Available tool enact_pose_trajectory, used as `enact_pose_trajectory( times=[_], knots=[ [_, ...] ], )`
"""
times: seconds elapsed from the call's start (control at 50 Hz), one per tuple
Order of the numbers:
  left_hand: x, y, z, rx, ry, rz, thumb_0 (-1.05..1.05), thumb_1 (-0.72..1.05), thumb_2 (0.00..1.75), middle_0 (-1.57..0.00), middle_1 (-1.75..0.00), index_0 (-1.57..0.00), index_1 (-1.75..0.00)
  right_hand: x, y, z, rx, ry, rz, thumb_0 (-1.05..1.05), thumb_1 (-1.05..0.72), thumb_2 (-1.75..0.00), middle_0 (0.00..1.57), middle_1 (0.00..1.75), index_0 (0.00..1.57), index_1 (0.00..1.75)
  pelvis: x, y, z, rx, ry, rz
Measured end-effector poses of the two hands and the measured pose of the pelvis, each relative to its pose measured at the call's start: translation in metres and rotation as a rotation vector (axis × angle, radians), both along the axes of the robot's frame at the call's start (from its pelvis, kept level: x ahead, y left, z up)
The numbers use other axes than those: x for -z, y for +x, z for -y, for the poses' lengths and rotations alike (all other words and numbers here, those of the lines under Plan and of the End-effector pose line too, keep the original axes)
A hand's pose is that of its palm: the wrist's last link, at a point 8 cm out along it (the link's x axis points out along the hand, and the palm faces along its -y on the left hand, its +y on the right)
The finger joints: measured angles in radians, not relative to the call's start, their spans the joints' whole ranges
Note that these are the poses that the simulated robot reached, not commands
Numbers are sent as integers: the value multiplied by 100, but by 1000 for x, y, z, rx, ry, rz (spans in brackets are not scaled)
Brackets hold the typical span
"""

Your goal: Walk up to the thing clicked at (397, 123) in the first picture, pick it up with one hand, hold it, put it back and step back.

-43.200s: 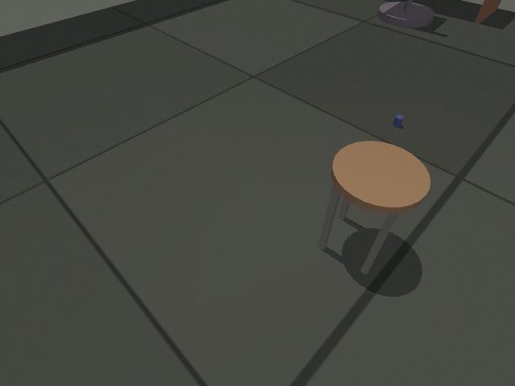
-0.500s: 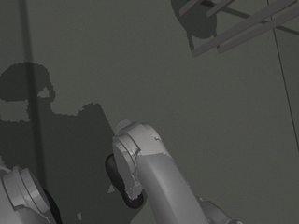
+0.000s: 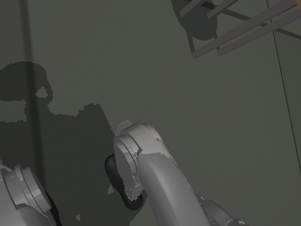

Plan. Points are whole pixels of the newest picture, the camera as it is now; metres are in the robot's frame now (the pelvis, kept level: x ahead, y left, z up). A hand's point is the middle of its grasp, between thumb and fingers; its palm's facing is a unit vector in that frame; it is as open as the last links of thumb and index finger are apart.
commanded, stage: close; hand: left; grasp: from above
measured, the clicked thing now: out of the picture +0.47 +0.34 -0.28
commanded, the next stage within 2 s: settle in 0.88 s
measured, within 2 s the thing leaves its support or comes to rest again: leaves its support in 1.20 s
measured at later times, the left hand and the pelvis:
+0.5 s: hand out of the picture +0.45 +0.34 -0.25, palm faces -0.42 -0.17 -0.89, open 8.1 cm; pelvis +0.00 +0.00 +0.00, yaw +0 degrees
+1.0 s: hand out of the picture +0.45 +0.34 -0.25, palm faces -0.41 -0.17 -0.90, open 7.1 cm; pelvis +0.00 +0.00 +0.00, yaw +0 degrees
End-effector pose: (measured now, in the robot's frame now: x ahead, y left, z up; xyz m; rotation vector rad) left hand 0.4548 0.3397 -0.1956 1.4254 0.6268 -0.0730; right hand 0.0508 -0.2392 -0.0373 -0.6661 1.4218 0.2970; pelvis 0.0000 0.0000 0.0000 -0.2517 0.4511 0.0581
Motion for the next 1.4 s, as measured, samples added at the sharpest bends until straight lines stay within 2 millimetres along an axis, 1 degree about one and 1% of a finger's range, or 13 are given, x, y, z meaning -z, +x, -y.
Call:
enact_pose_trajectory(
  times=[0.16, 0.46, 0.6, 0.86, 1.02, 1.16, 1.28, 1.4],
  knots=[
    [-1, -2, 0, -4, 8, -8, 0, 3, 60, -46, -80, -49, -75, 0, 1, 0, -3, 2, 6, 0, -91, -90, 20, 30, 19, 30, 0, -1, 0, -1, -1, 2],
    [0, -1, 1, 2, 5, -5, 0, 27, 47, -63, -69, -68, -63, 2, -6, -1, 1, 11, -4, 0, -91, -90, 20, 30, 19, 30, 1, -2, 1, 2, 2, 9],
    [4, -3, 0, 3, 0, -22, 0, 37, 41, -73, -64, -77, -58, 0, -5, -2, 0, 7, -9, 0, -91, -90, 20, 30, 19, 30, 0, -1, 0, 3, -1, 8],
    [2, -3, -4, -1, 4, 5, 1, 40, 28, -82, -56, -85, -48, -2, 4, -1, -17, -8, 8, 0, -91, -90, 20, 30, 19, 30, -1, -1, -2, 1, -8, 7],
    [1, 0, -5, -5, 9, -5, 1, 41, 21, -87, -50, -91, -42, -3, 2, -1, -14, -3, 2, 0, -91, -90, 20, 30, 19, 30, 0, -1, -1, -2, -6, 2],
    [-1, 1, -3, -8, 2, -10, 1, 39, 23, -90, -47, -93, -39, -1, -2, -2, 2, 3, 0, 0, -92, -91, 20, 30, 19, 30, -1, -1, -1, 0, -4, 1],
    [-15, 8, -4, 2, 4, 23, 1, 37, 24, -92, -45, -95, -37, 0, -1, 0, 19, 6, 0, 0, -92, -91, 20, 30, 20, 30, -2, 0, 0, -2, -3, -11],
    [-37, 9, -10, -1, 21, 43, 1, 37, 25, -92, -44, -96, -37, 4, 7, 4, 41, 11, 24, 0, -92, -91, 20, 30, 20, 30, -4, 1, 0, -6, 2, -33]
  ],
)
